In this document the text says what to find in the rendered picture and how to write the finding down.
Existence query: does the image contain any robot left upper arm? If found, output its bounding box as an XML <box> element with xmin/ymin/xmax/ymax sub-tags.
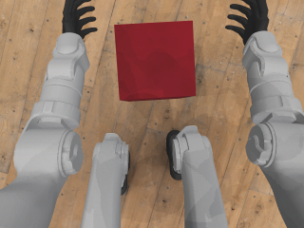
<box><xmin>0</xmin><ymin>128</ymin><xmax>85</xmax><ymax>228</ymax></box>

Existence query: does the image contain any left robot hand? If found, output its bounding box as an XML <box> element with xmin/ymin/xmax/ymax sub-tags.
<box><xmin>62</xmin><ymin>0</ymin><xmax>98</xmax><ymax>40</ymax></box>

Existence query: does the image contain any right robot hand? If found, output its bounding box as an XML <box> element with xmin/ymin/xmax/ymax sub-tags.
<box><xmin>225</xmin><ymin>0</ymin><xmax>270</xmax><ymax>46</ymax></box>

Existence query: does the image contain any carton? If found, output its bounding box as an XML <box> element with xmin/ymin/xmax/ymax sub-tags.
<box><xmin>114</xmin><ymin>20</ymin><xmax>197</xmax><ymax>102</ymax></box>

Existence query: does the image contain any robot right forearm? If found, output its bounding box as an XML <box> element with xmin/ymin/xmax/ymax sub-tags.
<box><xmin>241</xmin><ymin>30</ymin><xmax>304</xmax><ymax>124</ymax></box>

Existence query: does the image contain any robot left foot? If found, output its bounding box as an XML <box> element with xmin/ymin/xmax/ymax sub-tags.
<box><xmin>121</xmin><ymin>151</ymin><xmax>130</xmax><ymax>195</ymax></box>

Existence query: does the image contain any left robot thigh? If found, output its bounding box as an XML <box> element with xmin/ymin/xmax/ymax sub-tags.
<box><xmin>80</xmin><ymin>139</ymin><xmax>129</xmax><ymax>228</ymax></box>

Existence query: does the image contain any robot left forearm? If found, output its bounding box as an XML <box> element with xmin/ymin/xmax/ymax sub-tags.
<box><xmin>13</xmin><ymin>32</ymin><xmax>90</xmax><ymax>171</ymax></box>

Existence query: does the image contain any robot right upper arm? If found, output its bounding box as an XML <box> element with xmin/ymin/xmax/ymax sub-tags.
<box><xmin>245</xmin><ymin>121</ymin><xmax>304</xmax><ymax>228</ymax></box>

